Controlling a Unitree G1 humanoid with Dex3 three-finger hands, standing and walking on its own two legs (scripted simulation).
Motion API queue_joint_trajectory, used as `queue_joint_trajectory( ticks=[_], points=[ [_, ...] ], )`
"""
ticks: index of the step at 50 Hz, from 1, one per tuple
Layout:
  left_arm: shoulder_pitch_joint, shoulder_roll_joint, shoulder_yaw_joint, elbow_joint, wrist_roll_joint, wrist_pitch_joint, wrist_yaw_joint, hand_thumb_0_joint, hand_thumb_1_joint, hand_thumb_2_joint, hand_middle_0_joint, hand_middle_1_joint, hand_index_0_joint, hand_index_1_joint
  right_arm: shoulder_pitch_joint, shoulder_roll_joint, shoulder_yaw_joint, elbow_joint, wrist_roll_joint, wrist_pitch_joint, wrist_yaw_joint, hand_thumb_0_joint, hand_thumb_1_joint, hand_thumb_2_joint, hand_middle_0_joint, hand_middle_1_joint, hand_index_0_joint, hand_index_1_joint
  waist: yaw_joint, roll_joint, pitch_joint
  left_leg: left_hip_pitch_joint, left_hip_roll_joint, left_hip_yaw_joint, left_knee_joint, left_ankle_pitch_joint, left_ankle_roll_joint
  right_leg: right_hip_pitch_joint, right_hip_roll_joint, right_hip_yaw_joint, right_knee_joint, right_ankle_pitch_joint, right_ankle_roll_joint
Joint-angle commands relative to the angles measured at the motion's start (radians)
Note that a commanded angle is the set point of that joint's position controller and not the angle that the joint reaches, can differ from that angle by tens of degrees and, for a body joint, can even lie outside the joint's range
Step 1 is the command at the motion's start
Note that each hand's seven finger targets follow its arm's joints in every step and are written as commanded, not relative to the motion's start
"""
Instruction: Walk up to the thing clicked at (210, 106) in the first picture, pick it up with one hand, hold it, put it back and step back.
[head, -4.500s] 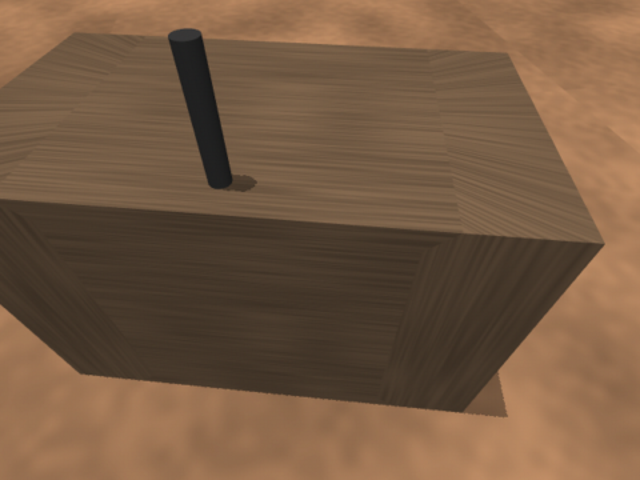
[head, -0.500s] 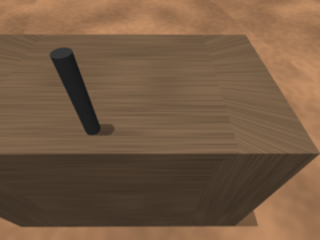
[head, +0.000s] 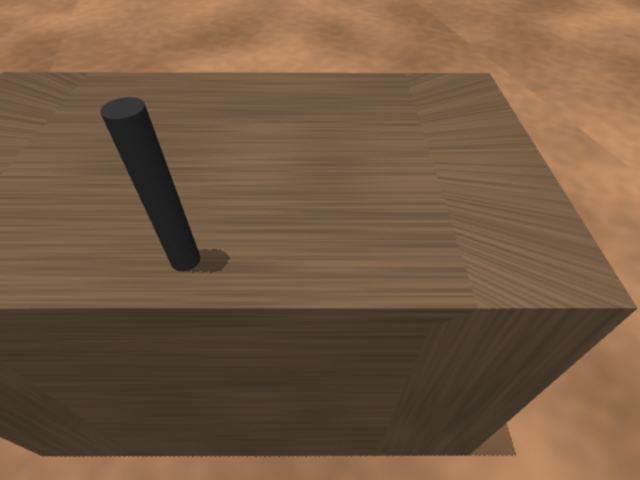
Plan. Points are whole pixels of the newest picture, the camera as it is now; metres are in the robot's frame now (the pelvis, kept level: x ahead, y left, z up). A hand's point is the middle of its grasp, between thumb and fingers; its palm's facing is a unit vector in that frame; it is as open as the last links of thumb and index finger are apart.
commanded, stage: stand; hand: left
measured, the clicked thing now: (160, 198) +0.42 +0.22 +0.14
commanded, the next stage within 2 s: rise first in 1.08 s
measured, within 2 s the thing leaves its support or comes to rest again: neither
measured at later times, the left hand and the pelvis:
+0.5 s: hand out of the picture +0.07 +0.26 -0.15, palm faces -0.04 -0.93 -0.35, open 7.4 cm; pelvis +0.00 +0.00 +0.00, yaw +0 degrees
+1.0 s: hand out of the picture +0.07 +0.26 -0.15, palm faces -0.04 -0.93 -0.36, open 7.4 cm; pelvis +0.00 +0.00 +0.00, yaw +0 degrees
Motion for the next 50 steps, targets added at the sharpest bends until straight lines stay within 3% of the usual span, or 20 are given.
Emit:
queue_joint_trajectory(
  ticks=[1, 8, 12, 16, 20, 30, 43, 50],
  points=[
    [-0.039, 0.220, 0.048, -0.063, 0.001, -0.017, 0.011, 0.000, 0.900, 0.900, -0.200, -0.300, -0.200, -0.301, -0.031, -0.208, -0.041, -0.057, -0.001, -0.021, -0.017, 0.000, -0.900, -0.900, 0.200, 0.300, 0.200, 0.300, 0.002, -0.007, -0.080, -0.011, 0.099, -0.075, -0.051, 0.096, 0.046, 0.025, -0.116, 0.088, -0.051, 0.131, -0.034],
    [-0.039, 0.219, 0.045, -0.064, 0.002, -0.020, 0.013, 0.000, 0.900, 0.900, -0.200, -0.300, -0.200, -0.301, -0.032, -0.213, -0.045, -0.055, -0.001, -0.018, -0.017, 0.000, -0.900, -0.900, 0.200, 0.300, 0.200, 0.300, -0.002, -0.019, -0.084, 0.008, 0.099, -0.073, -0.036, 0.112, 0.047, 0.013, -0.115, 0.088, -0.060, 0.146, -0.029],
    [-0.031, 0.223, 0.045, -0.060, 0.001, -0.018, 0.013, 0.000, 0.900, 0.900, -0.200, -0.300, -0.200, -0.301, -0.028, -0.207, -0.043, -0.052, -0.001, -0.015, -0.015, 0.000, -0.900, -0.900, 0.200, 0.300, 0.200, 0.300, -0.001, -0.015, -0.065, -0.009, 0.095, -0.072, -0.043, 0.071, 0.046, 0.004, -0.114, 0.092, -0.068, 0.095, -0.032],
    [-0.026, 0.221, 0.045, -0.063, 0.001, -0.023, 0.013, 0.000, 0.900, 0.900, -0.200, -0.300, -0.200, -0.301, -0.025, -0.212, -0.045, -0.053, -0.001, -0.017, -0.014, 0.000, -0.900, -0.900, 0.200, 0.300, 0.200, 0.300, -0.002, -0.012, -0.090, 0.005, 0.097, -0.072, -0.035, 0.108, 0.048, 0.023, -0.116, 0.091, -0.061, 0.151, -0.029],
    [-0.034, 0.222, 0.045, -0.063, -0.002, -0.019, 0.014, 0.000, 0.900, 0.900, -0.200, -0.300, -0.200, -0.301, -0.019, -0.205, -0.042, -0.051, -0.002, -0.016, -0.016, 0.000, -0.900, -0.900, 0.200, 0.300, 0.200, 0.300, 0.000, -0.005, -0.061, -0.027, 0.095, -0.076, -0.046, 0.089, 0.045, 0.018, -0.113, 0.088, -0.060, 0.117, -0.033],
    [-0.026, 0.218, 0.044, -0.065, 0.002, -0.020, 0.013, 0.000, 0.900, 0.900, -0.200, -0.300, -0.200, -0.301, -0.022, -0.211, -0.044, -0.056, -0.001, -0.018, -0.016, 0.000, -0.900, -0.900, 0.200, 0.300, 0.200, 0.300, 0.001, -0.006, -0.081, -0.009, 0.100, -0.075, -0.040, 0.122, 0.049, 0.028, -0.114, 0.084, -0.053, 0.161, -0.030],
    [-0.034, 0.216, 0.044, -0.065, 0.000, -0.017, 0.012, 0.000, 0.900, 0.900, -0.200, -0.300, -0.200, -0.301, -0.016, -0.208, -0.044, -0.053, -0.002, -0.017, -0.016, 0.000, -0.900, -0.900, 0.200, 0.300, 0.200, 0.300, 0.000, -0.005, -0.042, -0.039, 0.093, -0.079, -0.054, 0.059, 0.046, 0.012, -0.111, 0.086, -0.065, 0.079, -0.029],
    [-0.028, 0.215, 0.044, -0.065, 0.001, -0.016, 0.012, 0.000, 0.900, 0.900, -0.200, -0.300, -0.200, -0.301, -0.024, -0.207, -0.044, -0.056, -0.001, -0.020, -0.017, 0.000, -0.900, -0.900, 0.200, 0.300, 0.200, 0.300, 0.002, 0.002, -0.074, -0.021, 0.098, -0.081, -0.051, 0.105, 0.047, 0.027, -0.113, 0.082, -0.047, 0.131, -0.032]
  ],
)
